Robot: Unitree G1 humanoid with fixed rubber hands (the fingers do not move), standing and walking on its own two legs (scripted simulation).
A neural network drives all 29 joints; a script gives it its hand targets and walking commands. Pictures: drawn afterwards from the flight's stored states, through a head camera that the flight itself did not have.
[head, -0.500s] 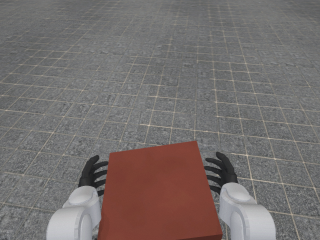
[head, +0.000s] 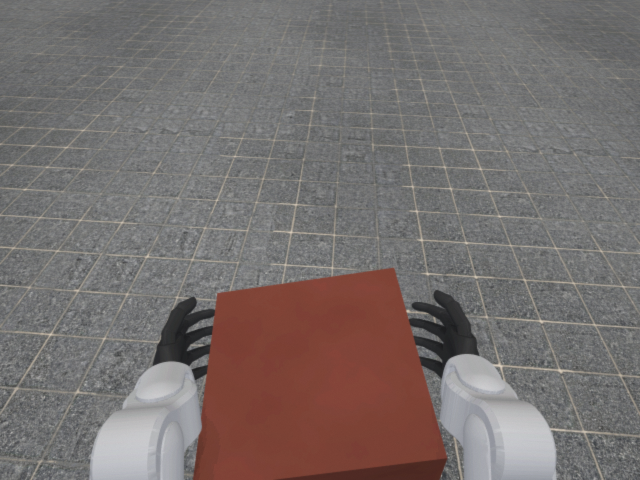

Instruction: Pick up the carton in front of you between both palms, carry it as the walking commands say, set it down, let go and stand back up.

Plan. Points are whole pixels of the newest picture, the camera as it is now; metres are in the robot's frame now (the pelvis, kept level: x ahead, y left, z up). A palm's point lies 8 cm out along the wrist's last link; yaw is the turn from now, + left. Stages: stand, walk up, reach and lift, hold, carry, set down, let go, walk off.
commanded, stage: carry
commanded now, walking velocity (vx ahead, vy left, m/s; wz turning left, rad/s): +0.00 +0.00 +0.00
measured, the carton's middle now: (325, 407) +0.24 -0.02 +0.00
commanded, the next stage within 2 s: none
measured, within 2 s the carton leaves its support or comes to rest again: neither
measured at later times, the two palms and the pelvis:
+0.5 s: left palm (205, 315) +0.34 +0.13 +0.05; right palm (428, 313) +0.34 -0.16 +0.04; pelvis +0.06 -0.01 +0.00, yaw +0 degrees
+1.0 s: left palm (205, 331) +0.33 +0.14 +0.03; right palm (429, 326) +0.33 -0.16 +0.02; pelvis +0.04 -0.02 -0.01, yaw +0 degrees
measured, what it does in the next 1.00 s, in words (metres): stands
